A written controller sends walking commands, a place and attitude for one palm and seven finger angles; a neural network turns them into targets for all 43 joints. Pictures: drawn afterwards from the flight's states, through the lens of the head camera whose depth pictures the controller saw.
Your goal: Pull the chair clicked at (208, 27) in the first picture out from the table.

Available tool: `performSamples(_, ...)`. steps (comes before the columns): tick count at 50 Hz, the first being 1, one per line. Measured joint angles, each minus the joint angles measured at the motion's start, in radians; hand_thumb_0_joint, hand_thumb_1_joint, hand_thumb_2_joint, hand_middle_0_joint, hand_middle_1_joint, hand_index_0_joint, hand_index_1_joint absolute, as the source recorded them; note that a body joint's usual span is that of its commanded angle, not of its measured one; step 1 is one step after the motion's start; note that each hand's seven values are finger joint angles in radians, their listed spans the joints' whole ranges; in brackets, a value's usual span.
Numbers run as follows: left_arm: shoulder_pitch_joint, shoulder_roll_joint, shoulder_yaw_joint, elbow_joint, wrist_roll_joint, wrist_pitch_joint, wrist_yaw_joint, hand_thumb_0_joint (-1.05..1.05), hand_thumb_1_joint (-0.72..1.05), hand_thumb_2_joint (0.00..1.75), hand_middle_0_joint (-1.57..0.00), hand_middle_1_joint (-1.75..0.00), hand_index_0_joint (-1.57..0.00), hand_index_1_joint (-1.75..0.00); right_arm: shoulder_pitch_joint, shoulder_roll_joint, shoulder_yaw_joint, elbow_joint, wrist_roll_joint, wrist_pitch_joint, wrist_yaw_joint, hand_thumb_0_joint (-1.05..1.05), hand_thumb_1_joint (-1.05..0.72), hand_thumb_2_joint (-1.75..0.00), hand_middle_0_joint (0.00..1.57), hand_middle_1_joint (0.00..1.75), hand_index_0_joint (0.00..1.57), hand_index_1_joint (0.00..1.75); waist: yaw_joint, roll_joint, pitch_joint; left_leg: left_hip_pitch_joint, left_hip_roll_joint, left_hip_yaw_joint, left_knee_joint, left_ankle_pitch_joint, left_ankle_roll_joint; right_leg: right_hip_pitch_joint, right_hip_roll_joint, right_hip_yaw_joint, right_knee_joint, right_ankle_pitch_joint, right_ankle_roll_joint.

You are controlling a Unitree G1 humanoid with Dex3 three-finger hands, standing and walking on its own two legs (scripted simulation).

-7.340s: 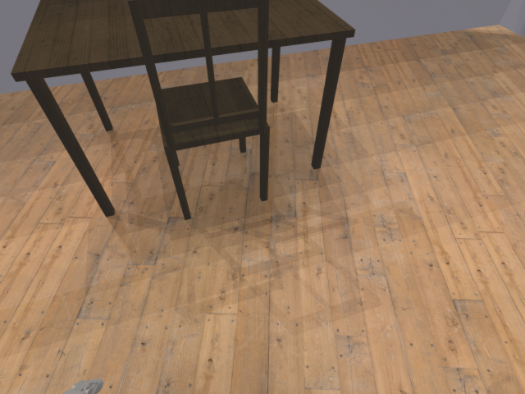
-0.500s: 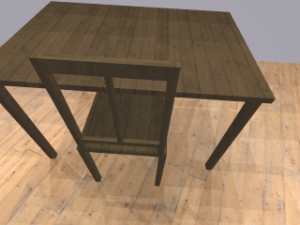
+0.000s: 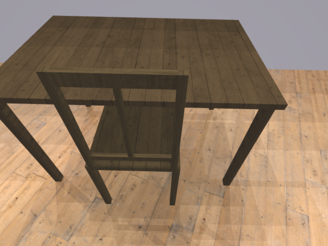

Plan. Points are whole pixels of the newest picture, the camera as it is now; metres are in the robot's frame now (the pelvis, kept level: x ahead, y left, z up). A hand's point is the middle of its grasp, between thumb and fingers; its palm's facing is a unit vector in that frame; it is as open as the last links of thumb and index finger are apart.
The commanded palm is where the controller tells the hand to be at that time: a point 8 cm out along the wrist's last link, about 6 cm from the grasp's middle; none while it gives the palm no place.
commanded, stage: come to a stop and stand still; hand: left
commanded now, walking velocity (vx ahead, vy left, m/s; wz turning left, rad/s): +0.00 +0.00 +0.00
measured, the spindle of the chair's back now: (124, 127) +0.50 +0.17 -0.05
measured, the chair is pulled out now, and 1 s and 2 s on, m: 0.00 0.00 0.00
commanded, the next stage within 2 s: look again from close up in 0.08 s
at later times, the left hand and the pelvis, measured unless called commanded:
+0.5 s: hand out of the picture +0.01 +0.18 -0.18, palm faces +0.04 -0.98 -0.21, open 7.3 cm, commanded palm none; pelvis +0.00 +0.01 -0.01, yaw +1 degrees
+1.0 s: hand out of the picture +0.00 +0.18 -0.18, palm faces +0.04 -0.98 -0.17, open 7.3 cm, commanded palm none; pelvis +0.02 +0.01 +0.00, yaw +0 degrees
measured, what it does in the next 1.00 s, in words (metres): stands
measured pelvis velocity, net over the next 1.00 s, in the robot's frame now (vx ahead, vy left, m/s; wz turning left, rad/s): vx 0.02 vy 0.01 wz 0.01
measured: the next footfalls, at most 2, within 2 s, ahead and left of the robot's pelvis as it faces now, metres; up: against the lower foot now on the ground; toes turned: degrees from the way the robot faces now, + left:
none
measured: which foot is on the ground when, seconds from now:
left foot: down 0.00-1.00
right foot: down 0.00-1.00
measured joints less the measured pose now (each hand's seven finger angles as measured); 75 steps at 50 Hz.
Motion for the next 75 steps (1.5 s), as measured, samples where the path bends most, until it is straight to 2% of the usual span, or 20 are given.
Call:
performSamples(9,0.014,-0.008,-0.001,0.002,0.000,-0.008,0.003,0.00,0.91,0.90,-0.20,-0.30,-0.20,-0.30,0.025,0.019,0.001,0.011,0.001,-0.006,-0.004,0.01,-0.91,-0.90,0.20,0.30,0.20,0.30,-0.002,-0.003,-0.004,-0.004,0.003,0.000,0.000,0.002,-0.002,-0.004,0.003,0.000,-0.002,0.004,-0.002)
performSamples(12,0.018,-0.011,-0.012,-0.013,0.004,-0.031,0.013,0.00,0.91,0.90,-0.20,-0.30,-0.20,-0.30,0.025,0.007,0.004,-0.025,-0.003,-0.006,0.011,0.01,-0.91,-0.90,0.20,0.30,0.20,0.30,-0.010,0.021,-0.002,-0.064,0.018,-0.011,0.087,-0.034,-0.002,-0.033,0.014,-0.011,0.026,-0.005,-0.003)
performSamples(18,0.022,0.005,-0.013,-0.043,0.002,-0.031,0.004,0.00,0.91,0.90,-0.20,-0.30,-0.20,-0.30,0.034,-0.014,0.008,-0.079,-0.011,-0.018,0.012,0.01,-0.92,-0.90,0.20,0.30,0.20,0.30,-0.019,0.041,-0.022,-0.090,0.003,-0.016,0.150,-0.073,0.011,-0.062,-0.003,-0.016,0.103,-0.053,0.004)
performSamples(33,-0.012,0.039,-0.006,-0.066,-0.002,-0.026,0.000,0.00,0.92,0.90,-0.20,-0.30,-0.20,-0.30,-0.008,-0.041,0.017,-0.054,-0.007,-0.031,0.011,0.01,-0.92,-0.90,0.20,0.30,0.20,0.30,-0.005,0.021,-0.013,-0.035,-0.021,0.001,0.083,-0.055,0.021,-0.033,-0.025,0.002,0.084,-0.056,0.018)
performSamples(59,0.009,0.022,-0.013,-0.036,-0.001,-0.024,-0.001,0.00,0.91,0.90,-0.20,-0.30,-0.20,-0.30,-0.032,-0.026,0.018,-0.008,-0.003,-0.028,0.005,0.01,-0.92,-0.90,0.20,0.30,0.20,0.30,0.004,-0.003,0.005,0.000,-0.022,-0.001,0.041,-0.049,0.022,0.006,-0.024,0.000,0.036,-0.046,0.022)
performSamples(68,0.036,0.031,0.003,-0.034,0.013,-0.004,-0.015,0.00,0.91,0.90,-0.20,-0.30,-0.20,-0.30,0.003,-0.003,0.003,-0.010,-0.013,-0.022,0.005,0.01,-0.91,-0.90,0.20,0.30,0.20,0.30,-0.003,-0.017,-0.012,-0.009,-0.025,0.006,0.077,-0.088,0.018,-0.027,-0.028,0.008,0.116,-0.107,0.009)
performSamples(71,0.037,0.030,0.006,-0.033,0.015,-0.009,-0.010,0.00,0.91,0.90,-0.20,-0.30,-0.20,-0.30,0.018,-0.004,-0.003,-0.016,-0.012,-0.019,0.002,0.01,-0.91,-0.90,0.20,0.30,0.20,0.30,-0.006,0.002,-0.014,-0.033,-0.008,-0.005,0.118,-0.115,0.008,-0.035,-0.014,-0.003,0.130,-0.125,0.010)
performSamples(75,0.037,0.022,0.001,-0.038,0.008,-0.042,0.012,0.00,0.91,0.90,-0.20,-0.30,-0.20,-0.30,0.015,-0.018,-0.005,-0.050,-0.009,-0.010,0.008,0.01,-0.91,-0.90,0.20,0.30,0.20,0.30,-0.016,0.037,-0.009,-0.084,0.033,-0.030,0.204,-0.165,-0.019,-0.041,0.024,-0.029,0.128,-0.131,-0.012)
